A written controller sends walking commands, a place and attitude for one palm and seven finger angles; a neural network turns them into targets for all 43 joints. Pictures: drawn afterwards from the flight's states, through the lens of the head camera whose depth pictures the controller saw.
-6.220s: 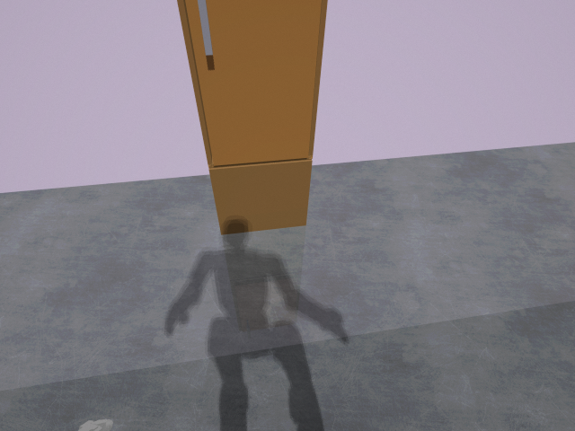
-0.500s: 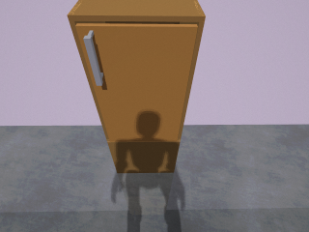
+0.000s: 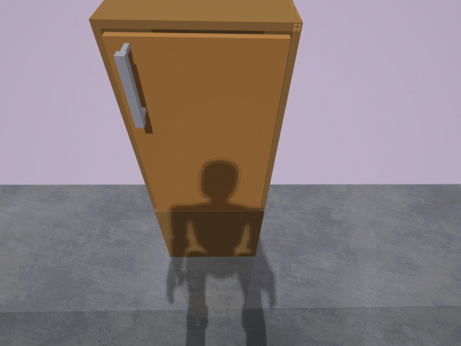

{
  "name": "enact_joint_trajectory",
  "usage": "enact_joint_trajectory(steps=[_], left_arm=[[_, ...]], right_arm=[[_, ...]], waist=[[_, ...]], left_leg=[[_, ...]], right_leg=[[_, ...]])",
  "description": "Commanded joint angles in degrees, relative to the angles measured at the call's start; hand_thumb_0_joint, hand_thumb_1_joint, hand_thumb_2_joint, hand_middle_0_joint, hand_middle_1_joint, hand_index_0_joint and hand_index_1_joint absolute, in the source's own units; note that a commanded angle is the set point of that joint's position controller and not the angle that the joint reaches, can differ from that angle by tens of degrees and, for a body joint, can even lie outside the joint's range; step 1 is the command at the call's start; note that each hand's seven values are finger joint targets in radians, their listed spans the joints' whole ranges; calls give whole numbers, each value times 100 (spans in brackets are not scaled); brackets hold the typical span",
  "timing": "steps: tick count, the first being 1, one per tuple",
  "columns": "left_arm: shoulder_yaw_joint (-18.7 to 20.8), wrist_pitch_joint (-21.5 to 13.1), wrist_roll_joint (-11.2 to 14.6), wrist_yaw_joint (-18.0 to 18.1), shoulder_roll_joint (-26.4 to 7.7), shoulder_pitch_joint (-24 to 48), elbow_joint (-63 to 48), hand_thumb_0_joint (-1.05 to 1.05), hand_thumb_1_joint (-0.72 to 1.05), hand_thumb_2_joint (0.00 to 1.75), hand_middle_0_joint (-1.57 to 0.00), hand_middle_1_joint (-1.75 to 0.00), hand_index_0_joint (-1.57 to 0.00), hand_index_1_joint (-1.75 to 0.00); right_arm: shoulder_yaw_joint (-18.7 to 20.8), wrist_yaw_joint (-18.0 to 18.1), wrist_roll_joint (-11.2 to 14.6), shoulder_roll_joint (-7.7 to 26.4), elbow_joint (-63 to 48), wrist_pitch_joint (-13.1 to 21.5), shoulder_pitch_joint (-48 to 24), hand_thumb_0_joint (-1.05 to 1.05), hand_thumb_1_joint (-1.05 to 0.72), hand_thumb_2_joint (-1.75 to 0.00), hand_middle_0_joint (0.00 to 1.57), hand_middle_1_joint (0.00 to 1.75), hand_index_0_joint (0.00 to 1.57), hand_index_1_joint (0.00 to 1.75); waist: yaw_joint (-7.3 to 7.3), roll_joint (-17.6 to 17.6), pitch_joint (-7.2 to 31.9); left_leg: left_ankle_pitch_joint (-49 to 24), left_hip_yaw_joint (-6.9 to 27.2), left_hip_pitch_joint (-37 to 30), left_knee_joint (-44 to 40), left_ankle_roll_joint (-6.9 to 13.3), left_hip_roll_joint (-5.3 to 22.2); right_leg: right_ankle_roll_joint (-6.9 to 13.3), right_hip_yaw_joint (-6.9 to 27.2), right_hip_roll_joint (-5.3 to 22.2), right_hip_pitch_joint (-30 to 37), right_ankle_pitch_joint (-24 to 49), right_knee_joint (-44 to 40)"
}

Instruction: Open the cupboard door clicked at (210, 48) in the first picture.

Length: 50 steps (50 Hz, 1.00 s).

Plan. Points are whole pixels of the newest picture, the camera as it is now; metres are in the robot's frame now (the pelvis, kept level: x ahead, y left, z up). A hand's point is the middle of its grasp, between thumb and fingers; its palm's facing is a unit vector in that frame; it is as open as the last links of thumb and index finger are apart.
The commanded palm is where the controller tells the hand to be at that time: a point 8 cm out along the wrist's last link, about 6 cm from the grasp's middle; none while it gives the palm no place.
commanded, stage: look again from close up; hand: left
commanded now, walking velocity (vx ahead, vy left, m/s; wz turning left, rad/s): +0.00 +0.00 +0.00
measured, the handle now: (133, 88) +0.55 +0.24 +0.15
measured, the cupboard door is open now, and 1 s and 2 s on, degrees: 0 0 0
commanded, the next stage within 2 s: raise the hand with hooked fingers in 0.92 s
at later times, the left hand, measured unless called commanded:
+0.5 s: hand out of the picture -0.01 +0.15 -0.18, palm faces +0.05 -0.98 -0.18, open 7.3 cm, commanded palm none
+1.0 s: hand out of the picture -0.01 +0.14 -0.18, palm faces +0.06 -0.98 -0.17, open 7.3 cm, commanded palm none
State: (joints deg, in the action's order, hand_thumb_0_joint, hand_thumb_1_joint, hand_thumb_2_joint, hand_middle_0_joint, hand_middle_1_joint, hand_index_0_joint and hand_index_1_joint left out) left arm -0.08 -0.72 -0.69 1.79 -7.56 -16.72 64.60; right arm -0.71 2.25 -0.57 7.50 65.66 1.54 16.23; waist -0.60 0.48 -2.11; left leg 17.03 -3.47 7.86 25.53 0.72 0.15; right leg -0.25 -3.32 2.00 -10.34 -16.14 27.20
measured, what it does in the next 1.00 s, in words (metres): stands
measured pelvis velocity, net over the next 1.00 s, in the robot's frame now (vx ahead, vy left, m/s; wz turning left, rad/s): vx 0.00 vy -0.02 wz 0.01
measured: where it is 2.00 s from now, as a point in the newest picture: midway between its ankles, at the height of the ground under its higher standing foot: outside the picture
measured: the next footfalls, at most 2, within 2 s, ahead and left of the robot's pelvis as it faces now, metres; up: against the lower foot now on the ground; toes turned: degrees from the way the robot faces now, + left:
none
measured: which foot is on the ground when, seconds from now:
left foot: down 0.00-1.00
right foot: down 0.00-1.00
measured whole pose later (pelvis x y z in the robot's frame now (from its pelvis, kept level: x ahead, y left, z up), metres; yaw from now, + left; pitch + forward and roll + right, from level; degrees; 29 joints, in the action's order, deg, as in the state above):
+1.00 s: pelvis +0.00 -0.02 +0.00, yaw +1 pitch -1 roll +0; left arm 0.2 -1.0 -0.6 1.7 -7.7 -17.1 64.3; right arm -0.6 2.4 -0.6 6.8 66.4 1.2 16.5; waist -0.9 0.8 -1.8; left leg 16.3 -2.2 7.4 24.3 -1.3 1.9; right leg 1.7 -4.7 0.3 -9.6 -16.0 26.1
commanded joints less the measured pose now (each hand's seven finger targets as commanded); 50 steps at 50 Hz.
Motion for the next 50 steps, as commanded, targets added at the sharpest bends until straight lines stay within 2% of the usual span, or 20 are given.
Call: enact_joint_trajectory(steps=[1, 14, 18, 25, 29, 37, 39, 48, 50], left_arm=[[80, -81, -12, 39, -553, -376, -137, 0, 90, 90, -20, -30, -20, -30], [85, -75, -11, 32, -568, -345, -151, 0, 90, 90, -20, -30, -20, -30], [92, -91, -1, 28, -586, -350, -164, 0, 90, 90, -20, -30, -20, -30], [93, -94, -3, 32, -589, -370, -171, 0, 90, 90, -20, -30, -20, -30], [88, -80, -7, 30, -555, -364, -159, 0, 90, 90, -20, -30, -20, -30], [107, -99, 1, 28, -568, -405, -169, 0, 90, 90, -20, -30, -20, -30], [102, -91, -4, 28, -548, -405, -156, 0, 90, 90, -20, -30, -20, -30], [110, -94, -1, 27, -541, -423, -153, 0, 90, 90, -20, -30, -20, -30], [105, -87, -5, 27, -508, -428, -144, 0, 90, 90, -20, -30, -20, -30]], right_arm=[[77, 5, -9, 509, -126, 74, 398, 0, -90, -90, 20, 30, 20, 30], [77, 3, -15, 447, -78, 40, 377, 0, -90, -90, 20, 30, 20, 30], [73, 3, -20, 481, -91, 47, 381, 0, -90, -90, 20, 30, 20, 30], [74, 8, -15, 473, -56, 49, 397, 0, -90, -90, 20, 30, 20, 30], [74, 11, -17, 422, -51, 32, 387, 0, -90, -90, 20, 30, 20, 30], [71, 13, -19, 438, -60, 45, 415, 0, -90, -90, 20, 30, 20, 30], [75, 17, -15, 405, -50, 36, 408, 0, -90, -90, 20, 30, 20, 30], [73, 18, -21, 415, -55, 36, 438, 0, -90, -90, 20, 30, 20, 30], [69, 19, -21, 405, -44, 32, 430, 0, -90, -90, 20, 30, 20, 30]], waist=[[27, -58, -50], [13, -37, -225], [20, -15, -96], [4, -52, -93], [5, -33, -265], [1, -67, -86], [-2, -45, -198], [2, -82, -147], [-7, -76, -265]], left_leg=[[-1493, 465, 211, -430, 136, 572], [-1221, 439, 275, -504, 101, 583], [-1297, 446, 240, -461, 80, 569], [-1384, 427, 213, -452, 74, 587], [-1210, 443, 277, -507, 73, 583], [-1322, 424, 242, -463, 52, 575], [-1280, 433, 257, -481, 56, 582], [-1262, 440, 249, -495, 44, 579], [-1237, 440, 296, -502, 48, 576]], right_leg=[[219, 452, 461, 100, 1509, -315], [245, 490, 434, 36, 1331, -451], [262, 512, 453, 109, 1480, -438], [262, 477, 454, 127, 1538, -443], [265, 492, 424, 27, 1319, -503], [282, 490, 453, 145, 1506, -489], [272, 460, 431, 85, 1421, -510], [281, 474, 436, 89, 1355, -529], [278, 470, 425, 28, 1297, -549]])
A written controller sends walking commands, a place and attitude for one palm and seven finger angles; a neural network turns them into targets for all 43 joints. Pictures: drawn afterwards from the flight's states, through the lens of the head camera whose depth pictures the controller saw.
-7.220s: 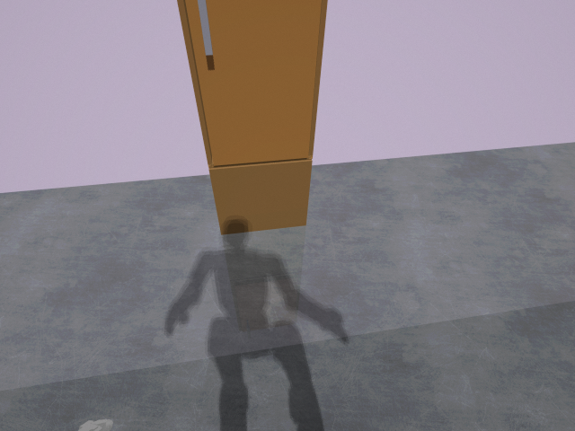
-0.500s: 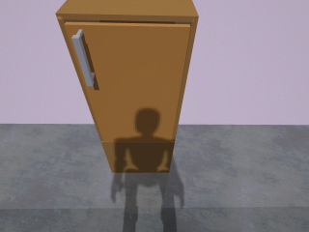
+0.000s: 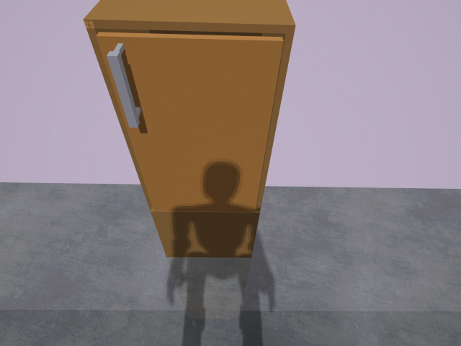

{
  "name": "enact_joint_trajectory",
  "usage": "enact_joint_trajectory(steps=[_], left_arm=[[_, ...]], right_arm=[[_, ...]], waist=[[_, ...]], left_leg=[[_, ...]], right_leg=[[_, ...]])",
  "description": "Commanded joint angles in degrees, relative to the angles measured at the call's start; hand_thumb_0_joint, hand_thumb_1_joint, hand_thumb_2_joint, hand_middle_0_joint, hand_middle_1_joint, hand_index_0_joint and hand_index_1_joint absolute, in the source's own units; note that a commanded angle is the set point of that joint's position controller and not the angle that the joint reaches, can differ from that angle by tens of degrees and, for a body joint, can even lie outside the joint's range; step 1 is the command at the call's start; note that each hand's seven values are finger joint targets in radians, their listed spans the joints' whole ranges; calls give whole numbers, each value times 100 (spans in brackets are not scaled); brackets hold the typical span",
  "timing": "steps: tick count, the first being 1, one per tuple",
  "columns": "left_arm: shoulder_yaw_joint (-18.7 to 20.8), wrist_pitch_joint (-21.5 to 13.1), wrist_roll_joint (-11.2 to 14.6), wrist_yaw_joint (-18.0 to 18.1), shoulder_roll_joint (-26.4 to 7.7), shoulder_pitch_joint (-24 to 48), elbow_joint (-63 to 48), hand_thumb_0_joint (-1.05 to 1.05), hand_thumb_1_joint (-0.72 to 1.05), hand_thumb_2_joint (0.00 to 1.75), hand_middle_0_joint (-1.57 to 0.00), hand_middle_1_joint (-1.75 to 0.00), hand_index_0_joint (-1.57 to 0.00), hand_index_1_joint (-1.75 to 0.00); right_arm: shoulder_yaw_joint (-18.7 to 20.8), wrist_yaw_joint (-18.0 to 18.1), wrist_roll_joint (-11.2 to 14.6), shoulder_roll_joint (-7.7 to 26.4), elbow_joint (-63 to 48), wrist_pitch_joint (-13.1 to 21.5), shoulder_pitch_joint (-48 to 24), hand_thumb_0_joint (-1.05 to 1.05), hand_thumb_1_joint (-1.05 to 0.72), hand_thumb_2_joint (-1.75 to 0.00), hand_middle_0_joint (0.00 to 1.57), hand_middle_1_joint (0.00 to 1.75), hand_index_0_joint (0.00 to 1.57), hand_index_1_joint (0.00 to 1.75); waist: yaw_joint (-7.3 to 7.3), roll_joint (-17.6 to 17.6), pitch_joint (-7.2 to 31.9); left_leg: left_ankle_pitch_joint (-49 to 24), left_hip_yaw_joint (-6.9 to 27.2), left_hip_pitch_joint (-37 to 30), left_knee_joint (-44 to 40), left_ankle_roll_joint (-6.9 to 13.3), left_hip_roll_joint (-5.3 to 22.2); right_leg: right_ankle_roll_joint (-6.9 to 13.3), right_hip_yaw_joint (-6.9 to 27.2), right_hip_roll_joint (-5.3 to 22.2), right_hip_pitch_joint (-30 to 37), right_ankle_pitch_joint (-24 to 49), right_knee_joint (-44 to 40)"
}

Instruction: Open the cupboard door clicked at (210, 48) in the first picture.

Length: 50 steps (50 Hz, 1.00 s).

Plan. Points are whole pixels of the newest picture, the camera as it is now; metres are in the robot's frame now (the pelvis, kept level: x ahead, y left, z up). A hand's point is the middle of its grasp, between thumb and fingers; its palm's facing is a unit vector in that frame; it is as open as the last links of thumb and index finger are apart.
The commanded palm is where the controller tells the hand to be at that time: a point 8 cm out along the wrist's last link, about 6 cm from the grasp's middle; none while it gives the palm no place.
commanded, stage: raise the hand with hooked fingers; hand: left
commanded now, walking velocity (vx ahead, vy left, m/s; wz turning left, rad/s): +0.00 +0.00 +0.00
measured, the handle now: (127, 87) +0.55 +0.26 +0.15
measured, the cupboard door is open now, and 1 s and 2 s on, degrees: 0 0 0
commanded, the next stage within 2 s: none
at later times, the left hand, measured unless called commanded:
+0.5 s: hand (120, 336) +0.14 +0.19 -0.02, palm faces +0.15 -0.99 -0.02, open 8.9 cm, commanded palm +0.13 +0.25 +0.00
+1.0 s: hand (74, 267) +0.21 +0.25 +0.07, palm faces +0.10 -0.99 -0.06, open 11.9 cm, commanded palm +0.17 +0.30 +0.08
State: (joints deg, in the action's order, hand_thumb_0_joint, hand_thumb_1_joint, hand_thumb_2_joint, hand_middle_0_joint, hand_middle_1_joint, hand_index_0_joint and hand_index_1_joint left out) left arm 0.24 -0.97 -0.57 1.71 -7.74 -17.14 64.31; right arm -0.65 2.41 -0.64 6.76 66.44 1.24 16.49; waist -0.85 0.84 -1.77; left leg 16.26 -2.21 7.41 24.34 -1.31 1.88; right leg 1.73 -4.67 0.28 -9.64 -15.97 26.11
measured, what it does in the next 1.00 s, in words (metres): stands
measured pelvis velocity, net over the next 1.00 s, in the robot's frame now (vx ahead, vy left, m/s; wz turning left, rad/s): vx -0.03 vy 0.02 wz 0.02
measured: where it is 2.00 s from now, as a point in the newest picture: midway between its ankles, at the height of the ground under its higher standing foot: outside the picture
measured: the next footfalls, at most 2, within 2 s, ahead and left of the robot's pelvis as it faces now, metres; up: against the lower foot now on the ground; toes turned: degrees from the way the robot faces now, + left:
none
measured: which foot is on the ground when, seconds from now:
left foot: down 0.00-1.00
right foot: down 0.00-1.00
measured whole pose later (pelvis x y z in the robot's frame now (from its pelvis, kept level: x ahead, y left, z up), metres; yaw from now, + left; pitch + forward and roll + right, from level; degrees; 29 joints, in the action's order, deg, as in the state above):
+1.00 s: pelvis -0.03 +0.02 -0.03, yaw +1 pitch +4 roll -1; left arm 17.0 -10.7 17.8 -15.8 -16.8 -12.9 -0.1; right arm -1.8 4.6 2.6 15.6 35.7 16.6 17.8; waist -0.9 -1.4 2.7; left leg 22.4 -1.2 24.7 43.1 0.5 1.6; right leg 0.4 -5.4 1.5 -24.6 -20.0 40.7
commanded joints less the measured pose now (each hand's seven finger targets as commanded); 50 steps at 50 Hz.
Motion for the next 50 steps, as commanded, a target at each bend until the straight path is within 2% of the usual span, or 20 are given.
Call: enact_joint_trajectory(steps=[1, 2, 3, 4, 5, 6, 8, 9, 11, 13, 14, 17, 20, 23, 24, 28, 30, 36, 41, 50], left_arm=[[90, -200, -56, 276, -739, -933, 153, 0, 90, 90, -20, -30, -20, -30], [208, -1438, 1225, 200, -1718, 3449, -9042, 0, 88, 89, -20, -32, -20, -32], [476, -1098, 671, 582, -1499, 1229, -7608, 0, 85, 88, -20, -33, -20, -33], [-121, -234, 817, 808, -308, -282, -6598, 0, 83, 87, -21, -34, -21, -34], [-597, -97, 931, 672, 370, -390, -6630, 0, 81, 86, -21, -36, -21, -36], [-573, -352, 1032, 590, 173, -108, -7251, 0, 78, 85, -21, -37, -21, -37], [-299, -930, 922, 435, -12, -332, -7175, 0, 74, 83, -21, -40, -21, -40], [-234, -1215, 913, 241, 87, -566, -6834, 0, 71, 82, -21, -42, -21, -42], [158, -1997, 1049, -302, 116, -1620, -6089, 0, 67, 80, -22, -45, -22, -45], [565, -2905, 1268, -1034, -51, -1994, -5942, 0, 62, 78, -22, -48, -22, -48], [993, -3165, 1285, -1361, -437, -2198, -5777, 0, 60, 77, -22, -50, -22, -50], [1195, -2730, 1308, -1516, -834, -1741, -6790, 0, 53, 74, -23, -54, -23, -54], [1124, -2260, 1410, -1186, -881, -648, -7878, 0, 46, 71, -23, -58, -23, -58], [1249, -2520, 1323, -893, -1004, 4, -8703, 0, 39, 68, -24, -63, -24, -63], [1186, -2658, 1317, -895, -1075, 419, -8968, 0, 36, 67, -24, -64, -24, -64], [811, -2763, 1426, -1448, -1020, 707, -8524, 0, 27, 63, -25, -70, -25, -70], [857, -2431, 1555, -1757, -1140, 783, -8113, 0, 22, 61, -25, -74, -25, -74], [1942, -1316, 1899, -1811, -1677, 340, -7510, 0, 8, 55, -26, -82, -26, -82], [2199, -1409, 1960, -1576, -1773, 712, -7676, 0, -3, 50, -27, -90, -27, -90], [2229, -1188, 1904, -1824, -2068, 1535, -7721, 0, -24, 41, -28, -103, -28, -103]], right_arm=[[145, -63, 68, 756, -546, 93, -376, 0, -90, -90, 20, 30, 20, 30], [194, 164, 278, 1819, -2641, 1010, -123, 0, -90, -90, 20, 30, 20, 30], [150, 336, 198, 1225, -2289, 1448, -496, 0, -90, -90, 20, 30, 20, 30], [264, 313, 409, 962, -2356, 1605, -505, 0, -90, -90, 20, 30, 20, 30], [242, 296, 422, 1080, -2262, 1692, -316, 0, -90, -90, 20, 30, 20, 30], [309, 297, 429, 1274, -2610, 1840, -466, 0, -90, -90, 20, 30, 20, 30], [385, 271, 197, 1421, -2917, 1997, -425, 0, -90, -90, 20, 30, 20, 30], [416, 196, 167, 1407, -3116, 2059, -472, 0, -90, -90, 20, 30, 20, 30], [502, 40, 80, 1335, -3417, 2055, -673, 0, -90, -90, 20, 30, 20, 30], [596, -148, 62, 1342, -3669, 1950, -833, 0, -90, -90, 20, 30, 20, 30], [656, -251, 71, 1387, -3871, 1847, -891, 0, -90, -90, 20, 30, 20, 30], [592, -226, 171, 1387, -4655, 1472, -1170, 0, -90, -90, 20, 30, 20, 30], [495, -86, 220, 1333, -4974, 1205, -1057, 0, -90, -90, 20, 30, 20, 30], [439, -5, 171, 1222, -4822, 1185, -555, 0, -90, -90, 20, 30, 20, 30], [385, 16, 129, 1256, -4767, 1193, -471, 0, -90, -90, 20, 30, 20, 30], [243, 100, 190, 1364, -4450, 1455, -497, 0, -90, -90, 20, 30, 20, 30], [196, 162, 262, 1435, -4384, 1533, -542, 0, -90, -90, 20, 30, 20, 30], [117, 261, 314, 1371, -4329, 1598, -797, 0, -90, -90, 20, 30, 20, 30], [81, 225, 275, 1374, -4256, 1751, -712, 0, -90, -90, 20, 30, 20, 30], [117, 265, 340, 1550, -4081, 1982, -601, 0, -90, -90, 20, 30, 20, 30]], waist=[[-245, 6, -301], [605, -1331, 2494], [51, -1895, 2590], [227, -1282, 1415], [259, -656, 686], [311, -138, 306], [453, 883, 391], [328, 804, 277], [-89, 1499, 341], [-269, 1333, 576], [-415, 661, 671], [-530, 110, 1350], [-222, -43, 1318], [45, -459, 1673], [214, -197, 1697], [412, -724, 1483], [406, -433, 1369], [-140, -77, 1540], [-182, -97, 1421], [-141, -496, 1421]], left_leg=[[-1141, -7, 720, 1011, 56, 401], [-1756, 50, -694, 88, 308, -169], [-2492, 28, -835, 9, 311, -6], [-2326, 189, -55, 64, 207, 93], [-1862, 183, 316, 176, 223, 42], [-1341, 315, 565, 306, 267, -13], [-693, 318, 1022, 769, 318, -166], [-546, 294, 1304, 963, 270, -254], [-232, 213, 2156, 1418, 152, -273], [-96, 106, 2805, 1933, 63, -337], [-155, 42, 2906, 2154, 37, -397], [-138, -198, 3045, 2241, 171, -509], [215, -90, 3001, 2307, 226, -446], [-254, 88, 2529, 2455, 277, -284], [-268, 190, 2526, 2499, 299, -238], [-105, 313, 2307, 2457, 288, -192], [83, 381, 2348, 2316, 294, -192], [-193, 356, 2280, 1726, 239, -219], [-375, 329, 1975, 1369, 223, -198], [-748, 329, 1219, 949, 229, -202]], right_leg=[[-147, 1105, 1028, -82, 4219, -445], [21, 759, 516, 607, 3148, 116], [130, 512, 167, 443, 1753, 378], [7, 109, 113, -245, 941, 362], [-62, -42, 98, -499, 1023, 261], [-114, -69, 89, -839, 820, 227], [-167, -110, 33, -1507, 167, 368], [-156, -103, 39, -1725, -58, 533], [-126, -37, 23, -2012, -400, 1028], [-68, 103, 49, -2050, -182, 1573], [32, 241, 90, -1947, 50, 1808], [26, 441, 148, -1574, 186, 1942], [-43, 688, 106, -1858, -514, 1680], [-64, 589, 25, -1886, 241, 1797], [-86, 491, -35, -2018, 278, 1876], [-59, 387, -59, -2239, 97, 1740], [-80, 396, -55, -2101, -171, 1538], [-123, 394, 69, -1180, -159, 1084], [-112, 266, 15, -1012, 18, 968], [-63, 90, -38, -735, 638, 792]])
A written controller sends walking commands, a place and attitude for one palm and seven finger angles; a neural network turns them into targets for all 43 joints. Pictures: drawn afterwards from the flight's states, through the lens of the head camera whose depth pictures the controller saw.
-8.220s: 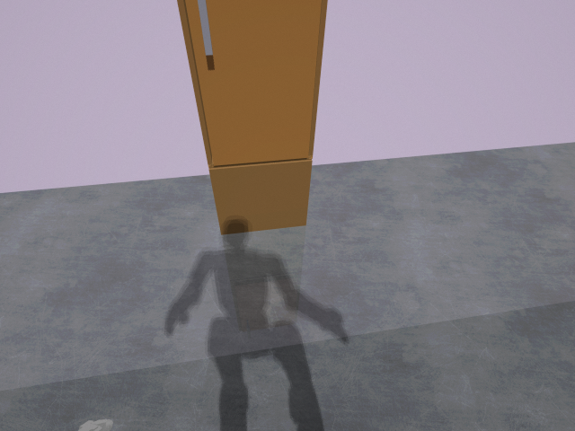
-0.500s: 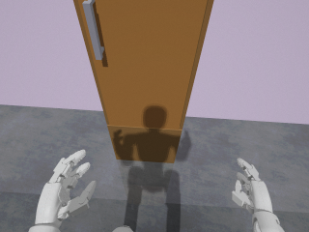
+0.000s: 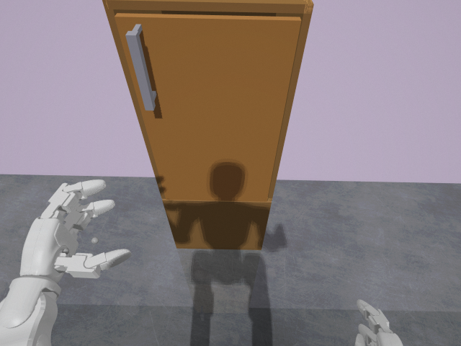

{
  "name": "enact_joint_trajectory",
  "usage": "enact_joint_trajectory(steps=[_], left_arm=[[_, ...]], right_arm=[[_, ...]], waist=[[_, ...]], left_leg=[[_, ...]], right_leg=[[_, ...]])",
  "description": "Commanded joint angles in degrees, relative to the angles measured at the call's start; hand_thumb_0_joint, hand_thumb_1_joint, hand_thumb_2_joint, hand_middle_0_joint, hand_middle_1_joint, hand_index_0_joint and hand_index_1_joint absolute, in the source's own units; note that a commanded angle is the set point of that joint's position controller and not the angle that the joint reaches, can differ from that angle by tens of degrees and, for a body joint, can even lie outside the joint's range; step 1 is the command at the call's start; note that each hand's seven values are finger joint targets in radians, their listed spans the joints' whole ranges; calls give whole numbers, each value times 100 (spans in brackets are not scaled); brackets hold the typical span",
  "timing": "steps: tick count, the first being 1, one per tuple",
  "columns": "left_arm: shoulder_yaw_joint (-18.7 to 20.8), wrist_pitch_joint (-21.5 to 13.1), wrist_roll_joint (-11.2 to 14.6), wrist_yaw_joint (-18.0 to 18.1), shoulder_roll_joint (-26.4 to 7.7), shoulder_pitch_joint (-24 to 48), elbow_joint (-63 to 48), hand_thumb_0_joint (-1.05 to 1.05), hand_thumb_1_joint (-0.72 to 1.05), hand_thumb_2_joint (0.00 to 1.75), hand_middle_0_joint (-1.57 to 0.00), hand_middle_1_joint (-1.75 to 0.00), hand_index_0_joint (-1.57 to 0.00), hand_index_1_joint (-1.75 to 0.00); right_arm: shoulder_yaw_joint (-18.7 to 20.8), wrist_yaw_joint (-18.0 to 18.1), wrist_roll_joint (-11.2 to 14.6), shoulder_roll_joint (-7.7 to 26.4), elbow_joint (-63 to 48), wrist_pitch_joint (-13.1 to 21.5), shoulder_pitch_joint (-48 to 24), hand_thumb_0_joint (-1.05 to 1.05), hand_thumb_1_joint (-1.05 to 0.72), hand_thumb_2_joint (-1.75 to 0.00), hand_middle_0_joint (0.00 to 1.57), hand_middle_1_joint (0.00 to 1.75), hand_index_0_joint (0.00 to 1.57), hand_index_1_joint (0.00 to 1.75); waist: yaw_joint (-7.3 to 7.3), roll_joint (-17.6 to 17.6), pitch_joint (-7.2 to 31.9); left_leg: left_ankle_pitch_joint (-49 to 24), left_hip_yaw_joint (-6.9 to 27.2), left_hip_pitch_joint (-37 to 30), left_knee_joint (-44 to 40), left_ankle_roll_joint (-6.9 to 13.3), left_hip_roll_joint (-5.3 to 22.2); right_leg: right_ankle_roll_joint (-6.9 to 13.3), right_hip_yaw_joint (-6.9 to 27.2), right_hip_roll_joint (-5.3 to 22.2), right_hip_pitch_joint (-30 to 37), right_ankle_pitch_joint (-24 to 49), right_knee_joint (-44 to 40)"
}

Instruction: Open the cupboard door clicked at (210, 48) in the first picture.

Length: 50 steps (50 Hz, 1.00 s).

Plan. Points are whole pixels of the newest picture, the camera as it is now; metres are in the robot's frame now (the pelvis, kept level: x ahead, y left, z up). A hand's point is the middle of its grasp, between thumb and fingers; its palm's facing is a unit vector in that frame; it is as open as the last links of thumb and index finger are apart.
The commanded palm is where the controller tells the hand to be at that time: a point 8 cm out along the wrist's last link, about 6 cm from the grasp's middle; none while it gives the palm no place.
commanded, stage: raise the hand with hooked fingers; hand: left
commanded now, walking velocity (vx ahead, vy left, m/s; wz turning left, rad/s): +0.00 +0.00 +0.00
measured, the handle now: (144, 69) +0.59 +0.23 +0.18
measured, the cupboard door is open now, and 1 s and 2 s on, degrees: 0 0 0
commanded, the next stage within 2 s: move the hooked fingers beside the handle in 1.12 s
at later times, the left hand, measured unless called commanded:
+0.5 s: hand (43, 180) +0.28 +0.28 +0.18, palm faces +0.13 -0.99 -0.06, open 13.9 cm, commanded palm +0.26 +0.32 +0.19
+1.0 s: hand (54, 164) +0.30 +0.27 +0.20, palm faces +0.13 -0.99 -0.04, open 14.0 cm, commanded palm +0.27 +0.30 +0.20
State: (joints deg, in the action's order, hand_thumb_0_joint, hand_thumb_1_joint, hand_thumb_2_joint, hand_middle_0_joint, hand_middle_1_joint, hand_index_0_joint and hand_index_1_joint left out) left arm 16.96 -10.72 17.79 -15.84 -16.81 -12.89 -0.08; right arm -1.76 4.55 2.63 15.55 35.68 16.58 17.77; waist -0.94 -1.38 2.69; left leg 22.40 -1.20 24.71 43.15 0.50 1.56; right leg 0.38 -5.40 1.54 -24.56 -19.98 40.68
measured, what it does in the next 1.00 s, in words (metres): stands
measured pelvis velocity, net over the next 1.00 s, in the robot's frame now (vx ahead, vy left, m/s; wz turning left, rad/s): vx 0.00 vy -0.01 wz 0.00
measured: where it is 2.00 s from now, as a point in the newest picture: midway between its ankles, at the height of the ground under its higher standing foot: outside the picture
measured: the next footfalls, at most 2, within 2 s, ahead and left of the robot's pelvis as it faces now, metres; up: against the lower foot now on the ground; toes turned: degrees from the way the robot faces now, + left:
none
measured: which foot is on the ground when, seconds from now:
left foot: down 0.00-1.00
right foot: down 0.00-1.00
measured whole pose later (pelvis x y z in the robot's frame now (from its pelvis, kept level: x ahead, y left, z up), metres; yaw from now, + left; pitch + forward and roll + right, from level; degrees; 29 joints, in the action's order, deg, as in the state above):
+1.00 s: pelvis +0.00 -0.01 +0.02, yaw +0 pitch -2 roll +0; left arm 27.1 8.0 17.1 -22.2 -24.8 10.3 11.0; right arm -4.0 6.5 4.2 15.7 35.4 12.1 13.3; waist -3.0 -2.4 0.6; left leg 15.7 -1.5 9.6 27.7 -0.5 1.8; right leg 1.3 -5.3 0.5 -10.3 -14.1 26.8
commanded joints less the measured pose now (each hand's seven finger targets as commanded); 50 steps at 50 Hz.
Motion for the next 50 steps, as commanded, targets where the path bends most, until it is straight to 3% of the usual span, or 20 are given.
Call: enact_joint_trajectory(steps=[1, 4, 8, 11, 15, 19, 21, 25, 28, 30, 34, 40, 44, 50], left_arm=[[602, -139, 66, -64, -1181, 1118, -1297, 0, -27, 40, -28, -105, -28, -105], [787, 72, 125, -63, -1333, 1444, -1127, 0, -34, 37, -29, -110, -29, -110], [794, 325, 87, -143, -1380, 1948, -1125, 0, -43, 33, -29, -115, -29, -115], [805, 567, 88, -284, -1464, 2296, -983, 0, -50, 30, -30, -120, -30, -120], [916, 916, 100, -440, -1676, 2795, -789, 0, -50, 30, -30, -120, -30, -120], [1175, 1147, 126, -516, -1957, 3173, -656, 0, -50, 30, -30, -120, -30, -120], [1230, 1207, 102, -555, -2071, 3511, -704, 0, -50, 30, -30, -120, -30, -120], [1202, 1410, 83, -655, -2176, 3903, -246, 0, -50, 30, -30, -120, -30, -120], [1382, 1510, 45, -685, -2461, 4202, -198, 0, -50, 30, -30, -120, -30, -120], [1462, 1595, 52, -750, -2617, 4319, 27, 0, -50, 30, -30, -120, -30, -120], [1309, 1703, 127, -889, -2348, 4011, 404, 0, -50, 30, -30, -120, -30, -120], [1583, 1640, 142, -789, -2641, 4099, -11, 0, -50, 30, -30, -120, -30, -120], [1679, 1472, 77, -606, -2737, 4250, -303, 0, -50, 30, -30, -120, -30, -120], [1464, 1518, 39, -624, -2511, 4230, -42, 0, -50, 30, -30, -120, -30, -120]], right_arm=[[222, 58, 12, 657, -1010, 452, -739, 0, -90, -90, 20, 30, 20, 30], [186, 91, 0, 682, -960, 413, -765, 0, -90, -90, 20, 30, 20, 30], [141, 118, 38, 642, -928, 375, -839, 0, -90, -90, 20, 30, 20, 30], [98, 144, 50, 646, -926, 328, -873, 0, -90, -90, 20, 30, 20, 30], [30, 184, 76, 641, -912, 225, -984, 0, -90, -90, 20, 30, 20, 30], [-13, 209, 77, 630, -911, 125, -1059, 0, -90, -90, 20, 30, 20, 30], [-28, 214, 83, 611, -931, 92, -1118, 0, -90, -90, 20, 30, 20, 30], [-70, 234, 124, 620, -882, 0, -1162, 0, -90, -90, 20, 30, 20, 30], [-64, 256, 129, 634, -923, -33, -1195, 0, -90, -90, 20, 30, 20, 30], [-70, 253, 140, 653, -926, -71, -1197, 0, -90, -90, 20, 30, 20, 30], [-44, 191, 163, 670, -979, -108, -1191, 0, -90, -90, 20, 30, 20, 30], [15, 143, 154, 706, -1074, -135, -1234, 0, -90, -90, 20, 30, 20, 30], [13, 175, 123, 665, -1042, -107, -1239, 0, -90, -90, 20, 30, 20, 30], [3, 246, 149, 653, -974, -89, -1230, 0, -90, -90, 20, 30, 20, 30]], waist=[[-159, -379, 959], [-179, -138, 789], [-172, -537, 832], [-164, -378, 780], [-175, -499, 665], [-211, -271, 786], [-199, -483, 926], [-153, -391, 635], [-185, -516, 864], [-193, -308, 834], [-239, -285, 737], [-277, -148, 937], [-284, -424, 956], [-193, -332, 762]], left_leg=[[-1457, 225, -614, -984, 37, -160], [-1575, 278, -707, -1134, 30, -147], [-1906, 263, -1090, -1280, -5, -138], [-2025, 295, -1254, -1406, -2, -131], [-2021, 311, -1408, -1553, -9, -140], [-2160, 315, -1567, -1628, 11, -149], [-2283, 312, -1704, -1673, 2, -154], [-1998, 326, -1645, -1812, 15, -155], [-2038, 323, -1797, -1865, 34, -169], [-2003, 312, -1760, -1896, 61, -174], [-2038, 262, -1707, -1891, 62, -189], [-1946, 197, -1681, -1856, 97, -195], [-1946, 132, -1774, -1864, 108, -204], [-1775, 102, -1741, -1906, 127, -200]], right_leg=[[79, 122, -172, 776, 1146, -675], [90, 83, -221, 905, 1283, -783], [108, 65, -218, 1045, 1609, -898], [111, 54, -240, 1162, 1749, -1027], [128, 66, -243, 1249, 1768, -1205], [131, 80, -260, 1466, 1920, -1342], [138, 84, -235, 1526, 2018, -1371], [144, 91, -238, 1458, 1775, -1549], [153, 114, -211, 1561, 1784, -1616], [148, 130, -212, 1629, 1797, -1671], [157, 153, -192, 1632, 1911, -1673], [115, 226, -169, 1684, 1835, -1674], [116, 272, -173, 1721, 1814, -1707], [85, 291, -149, 1656, 1743, -1770]])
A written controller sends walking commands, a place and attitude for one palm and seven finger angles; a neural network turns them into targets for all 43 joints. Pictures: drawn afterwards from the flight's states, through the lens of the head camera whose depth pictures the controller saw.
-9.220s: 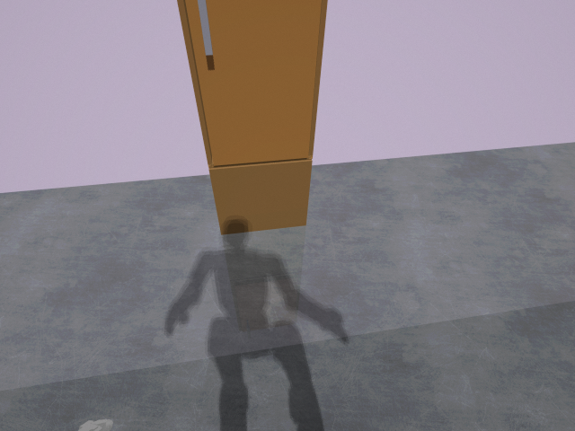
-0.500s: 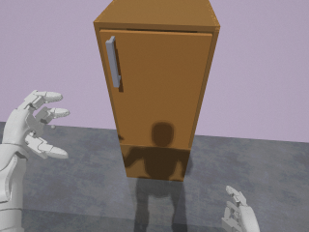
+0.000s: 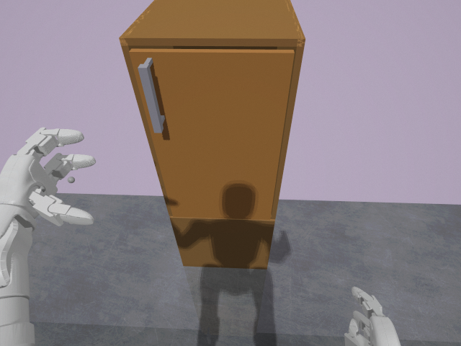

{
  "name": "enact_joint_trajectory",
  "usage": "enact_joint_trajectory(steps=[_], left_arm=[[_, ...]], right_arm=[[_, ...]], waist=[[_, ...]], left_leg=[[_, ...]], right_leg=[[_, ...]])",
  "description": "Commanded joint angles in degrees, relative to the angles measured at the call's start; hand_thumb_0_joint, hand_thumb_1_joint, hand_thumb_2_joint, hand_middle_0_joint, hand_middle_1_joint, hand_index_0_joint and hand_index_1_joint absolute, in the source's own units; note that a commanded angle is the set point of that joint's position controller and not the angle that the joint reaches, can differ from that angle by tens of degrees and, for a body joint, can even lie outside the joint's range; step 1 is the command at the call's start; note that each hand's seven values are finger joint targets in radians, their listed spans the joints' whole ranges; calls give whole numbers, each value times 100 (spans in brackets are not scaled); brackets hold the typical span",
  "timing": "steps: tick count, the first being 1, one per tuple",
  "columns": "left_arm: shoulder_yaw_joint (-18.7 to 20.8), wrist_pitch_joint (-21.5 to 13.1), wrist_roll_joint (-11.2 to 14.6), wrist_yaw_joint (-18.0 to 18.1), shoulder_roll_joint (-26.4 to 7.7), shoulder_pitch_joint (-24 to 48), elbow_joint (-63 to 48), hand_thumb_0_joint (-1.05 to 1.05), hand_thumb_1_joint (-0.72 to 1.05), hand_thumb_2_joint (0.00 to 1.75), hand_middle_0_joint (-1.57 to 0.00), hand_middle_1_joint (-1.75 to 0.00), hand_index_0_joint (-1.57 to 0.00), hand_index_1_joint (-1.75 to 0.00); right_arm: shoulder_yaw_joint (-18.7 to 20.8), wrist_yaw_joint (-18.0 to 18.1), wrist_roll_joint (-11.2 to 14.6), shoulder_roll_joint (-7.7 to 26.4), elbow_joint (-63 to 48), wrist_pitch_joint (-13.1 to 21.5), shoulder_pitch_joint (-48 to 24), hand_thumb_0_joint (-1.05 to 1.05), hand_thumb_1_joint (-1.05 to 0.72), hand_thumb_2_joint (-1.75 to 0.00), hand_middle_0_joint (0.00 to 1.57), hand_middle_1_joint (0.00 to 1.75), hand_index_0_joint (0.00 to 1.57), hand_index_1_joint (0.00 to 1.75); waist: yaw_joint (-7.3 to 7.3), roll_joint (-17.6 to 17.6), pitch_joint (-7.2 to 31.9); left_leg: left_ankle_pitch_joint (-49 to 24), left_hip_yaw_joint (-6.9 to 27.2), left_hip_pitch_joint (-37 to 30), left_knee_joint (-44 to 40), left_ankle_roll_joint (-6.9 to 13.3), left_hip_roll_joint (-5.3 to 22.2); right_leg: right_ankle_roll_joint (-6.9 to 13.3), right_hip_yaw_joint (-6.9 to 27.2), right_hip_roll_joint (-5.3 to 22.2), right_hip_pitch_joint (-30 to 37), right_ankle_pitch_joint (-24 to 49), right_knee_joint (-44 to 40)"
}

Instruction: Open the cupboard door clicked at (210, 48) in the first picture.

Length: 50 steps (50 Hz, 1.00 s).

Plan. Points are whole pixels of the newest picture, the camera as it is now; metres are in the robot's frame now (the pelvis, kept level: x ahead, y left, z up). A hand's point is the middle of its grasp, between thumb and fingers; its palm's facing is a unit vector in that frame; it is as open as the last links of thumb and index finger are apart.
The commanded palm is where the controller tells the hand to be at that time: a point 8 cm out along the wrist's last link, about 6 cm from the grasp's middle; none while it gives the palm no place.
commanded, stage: raise the hand with hooked fingers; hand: left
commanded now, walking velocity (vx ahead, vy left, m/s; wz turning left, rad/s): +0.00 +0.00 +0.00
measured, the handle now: (154, 96) +0.58 +0.25 +0.15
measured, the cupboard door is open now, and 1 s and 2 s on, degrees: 0 0 0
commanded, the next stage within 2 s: move the hooked fingers beside the handle in 0.12 s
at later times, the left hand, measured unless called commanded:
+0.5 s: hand (85, 164) +0.33 +0.28 +0.17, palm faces +0.12 -0.99 -0.03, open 14.0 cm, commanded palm +0.31 +0.32 +0.17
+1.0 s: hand (104, 136) +0.41 +0.28 +0.17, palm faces +0.10 -1.00 -0.02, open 14.0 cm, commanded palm +0.39 +0.33 +0.17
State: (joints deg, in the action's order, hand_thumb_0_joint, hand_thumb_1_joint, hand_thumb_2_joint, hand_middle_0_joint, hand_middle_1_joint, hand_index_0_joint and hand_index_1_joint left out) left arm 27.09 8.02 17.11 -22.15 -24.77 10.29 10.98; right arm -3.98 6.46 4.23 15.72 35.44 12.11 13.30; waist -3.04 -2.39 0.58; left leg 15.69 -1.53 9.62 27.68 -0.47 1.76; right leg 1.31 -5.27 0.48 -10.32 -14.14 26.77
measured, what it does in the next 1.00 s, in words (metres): stands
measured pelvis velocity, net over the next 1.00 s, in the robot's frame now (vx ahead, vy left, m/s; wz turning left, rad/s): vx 0.01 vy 0.01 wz -0.02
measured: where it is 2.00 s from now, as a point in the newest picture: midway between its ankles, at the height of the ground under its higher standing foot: outside the picture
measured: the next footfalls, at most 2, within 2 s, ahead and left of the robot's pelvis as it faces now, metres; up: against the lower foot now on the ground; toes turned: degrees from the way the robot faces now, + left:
none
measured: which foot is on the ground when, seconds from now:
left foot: down 0.00-1.00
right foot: down 0.00-1.00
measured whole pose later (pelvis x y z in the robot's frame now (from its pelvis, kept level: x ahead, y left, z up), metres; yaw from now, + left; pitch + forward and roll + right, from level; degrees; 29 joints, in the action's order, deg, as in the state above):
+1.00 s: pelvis +0.01 +0.01 +0.00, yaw -1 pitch +3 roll -1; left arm 25.4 1.6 11.6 -21.2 -30.2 33.3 39.8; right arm -3.2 6.2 3.9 16.4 36.8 8.7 18.6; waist 0.9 -1.4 1.5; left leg 16.8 -2.5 15.7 29.2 0.4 1.5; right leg 0.5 -4.1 0.8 -16.4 -14.4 27.6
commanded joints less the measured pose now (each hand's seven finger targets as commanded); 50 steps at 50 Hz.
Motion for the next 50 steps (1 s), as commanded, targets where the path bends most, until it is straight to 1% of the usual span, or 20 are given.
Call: enact_joint_trajectory(steps=[1, 7, 11, 13, 17, 21, 24, 26, 28, 29, 32, 34, 36, 39, 41, 43, 46, 48, 49, 50], left_arm=[[470, -324, 122, -6, -1724, 1881, -1083, 0, -50, 30, -30, -120, -30, -120], [465, -296, 156, -61, -1737, 1911, -1128, 0, -50, 30, -30, -120, -30, -120], [387, -265, 170, -78, -1661, 1897, -969, 0, -50, 30, -30, -120, -30, -120], [104, -305, 96, -23, -1526, 2508, -1015, 0, -50, 30, -30, -120, -30, -120], [261, -343, -28, 93, -1881, 2937, -430, 0, -50, 30, -30, -120, -30, -120], [-78, -485, -118, 76, -1694, 3462, -131, 0, -50, 30, -30, -120, -30, -120], [129, -534, -128, 50, -1981, 3436, 447, 0, -50, 30, -30, -120, -30, -120], [93, -541, -194, 32, -2022, 3649, 669, 0, -50, 30, -30, -120, -30, -120], [3, -610, -237, 44, -1991, 3946, 745, 0, -50, 30, -30, -120, -30, -120], [128, -632, -233, 60, -2121, 3822, 870, 0, -50, 30, -30, -120, -30, -120], [65, -757, -280, 80, -2064, 4003, 881, 0, -50, 30, -30, -120, -30, -120], [132, -819, -266, 107, -2120, 4022, 970, 0, -50, 30, -30, -120, -30, -120], [68, -848, -285, 117, -2029, 4074, 923, 0, -50, 30, -30, -120, -30, -120], [361, -822, -320, 169, -2348, 3895, 1291, 0, -50, 30, -30, -120, -30, -120], [343, -812, -352, 156, -2379, 4151, 1478, 0, -50, 30, -30, -120, -30, -120], [98, -895, -429, 142, -2227, 4577, 1331, 0, -50, 30, -30, -120, -30, -120], [204, -1051, -443, 122, -2387, 4780, 1387, 0, -50, 30, -30, -120, -30, -120], [12, -1099, -442, 65, -2216, 4974, 1565, 0, -50, 30, -30, -120, -30, -120], [56, -1105, -422, 44, -2270, 4976, 1759, 0, -50, 30, -30, -120, -30, -120], [58, -1092, -441, 31, -2303, 5016, 1945, 0, -50, 30, -30, -120, -30, -120]], right_arm=[[227, 61, -10, 644, -950, 356, -787, 0, -90, -90, 20, 30, 20, 30], [226, 60, -1, 636, -981, 361, -820, 0, -90, -90, 20, 30, 20, 30], [218, 56, 22, 637, -958, 332, -837, 0, -90, -90, 20, 30, 20, 30], [206, 94, 40, 621, -919, 342, -831, 0, -90, -90, 20, 30, 20, 30], [216, 168, 21, 675, -803, 314, -711, 0, -90, -90, 20, 30, 20, 30], [182, 176, 30, 655, -789, 305, -674, 0, -90, -90, 20, 30, 20, 30], [207, 175, 12, 731, -744, 269, -504, 0, -90, -90, 20, 30, 20, 30], [214, 167, 20, 748, -748, 243, -458, 0, -90, -90, 20, 30, 20, 30], [231, 145, 16, 759, -752, 227, -362, 0, -90, -90, 20, 30, 20, 30], [237, 124, 7, 773, -767, 215, -317, 0, -90, -90, 20, 30, 20, 30], [263, 94, 3, 777, -784, 185, -218, 0, -90, -90, 20, 30, 20, 30], [288, 69, -14, 804, -771, 169, -130, 0, -90, -90, 20, 30, 20, 30], [310, 50, -12, 811, -779, 154, -83, 0, -90, -90, 20, 30, 20, 30], [324, 19, -36, 865, -725, 69, 50, 0, -90, -90, 20, 30, 20, 30], [350, 24, -16, 890, -689, 14, 116, 0, -90, -90, 20, 30, 20, 30], [360, 23, -25, 873, -700, -13, 181, 0, -90, -90, 20, 30, 20, 30], [388, 22, -57, 889, -661, -50, 318, 0, -90, -90, 20, 30, 20, 30], [390, 20, -55, 895, -604, -72, 382, 0, -90, -90, 20, 30, 20, 30], [398, 20, -55, 913, -582, -93, 422, 0, -90, -90, 20, 30, 20, 30], [399, 24, -47, 927, -552, -116, 444, 0, -90, -90, 20, 30, 20, 30]], waist=[[-3, -202, 963], [0, -97, 1107], [33, -14, 931], [167, -230, 853], [211, -74, 972], [264, -384, 1018], [210, 18, 1139], [232, -193, 1207], [278, -212, 1316], [216, -92, 1359], [247, -296, 1550], [234, -56, 1595], [234, -267, 1689], [202, -16, 1599], [302, 63, 1477], [381, -318, 1623], [392, -400, 1923], [487, -368, 1892], [494, -150, 1828], [498, -211, 1766]], left_leg=[[-1037, 144, -187, -358, 220, -225], [-1088, 142, -224, -287, 231, -239], [-956, 126, -105, -261, 223, -227], [-833, 156, -203, -270, 219, -233], [-687, 174, -100, -241, 230, -232], [-762, 216, -181, -275, 205, -227], [-874, 231, -47, -251, 217, -215], [-996, 215, -30, -235, 211, -211], [-1076, 240, -86, -232, 203, -206], [-1124, 249, -36, -220, 202, -195], [-1326, 230, -146, -217, 195, -188], [-1477, 241, -126, -187, 202, -164], [-1611, 206, -192, -192, 197, -166], [-1653, 198, -17, -194, 206, -156], [-1568, 161, 72, -191, 228, -145], [-1707, 184, -114, -160, 204, -144], [-1978, 182, -248, -70, 204, -143], [-2015, 176, -284, -33, 201, -136], [-1983, 184, -212, -6, 216, -128], [-1917, 192, -142, -21, 209, -127]], right_leg=[[-13, 293, -36, 227, 1093, -381], [-36, 323, -26, 265, 1180, -346], [-58, 346, -19, 143, 1018, -370], [-50, 319, -34, -63, 844, -399], [-62, 391, -5, -36, 608, -447], [-7, 326, -13, -92, 732, -375], [-11, 319, -30, 27, 876, -338], [4, 314, -8, 0, 1052, -265], [11, 291, -17, -42, 1130, -236], [22, 292, -37, 33, 1149, -222], [38, 276, -38, 22, 1373, -157], [37, 266, -65, 71, 1524, -127], [39, 276, -53, 68, 1665, -87], [38, 266, -71, 113, 1734, -89], [9, 282, -64, 7, 1735, -89], [34, 283, -72, -94, 1745, -67], [45, 307, -91, 9, 1998, -13], [34, 289, -99, -116, 2027, -11], [28, 288, -117, -142, 2016, -15], [32, 279, -108, -204, 1964, 0]])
